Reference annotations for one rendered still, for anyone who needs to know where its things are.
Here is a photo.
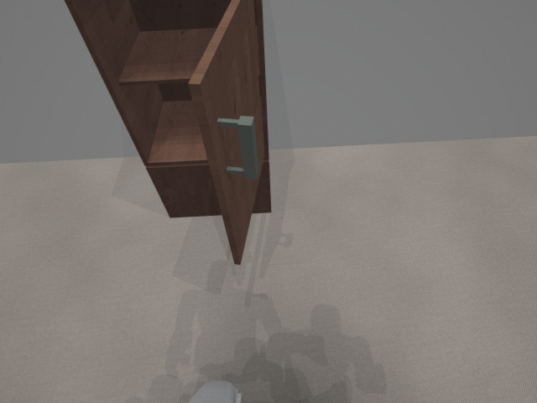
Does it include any cupboard door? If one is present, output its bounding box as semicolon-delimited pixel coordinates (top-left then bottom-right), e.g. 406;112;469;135
188;0;263;265

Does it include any left robot thigh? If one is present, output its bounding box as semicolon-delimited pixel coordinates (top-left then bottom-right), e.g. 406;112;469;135
189;381;242;403

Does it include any handle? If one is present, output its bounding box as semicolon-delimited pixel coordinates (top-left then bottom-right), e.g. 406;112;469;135
217;116;258;180

